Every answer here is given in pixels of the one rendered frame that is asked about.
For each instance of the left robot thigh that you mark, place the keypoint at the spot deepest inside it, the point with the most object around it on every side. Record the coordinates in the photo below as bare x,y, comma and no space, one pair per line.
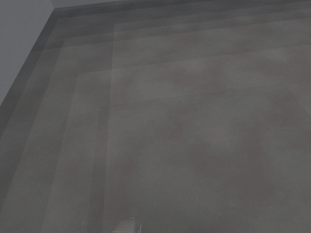
127,225

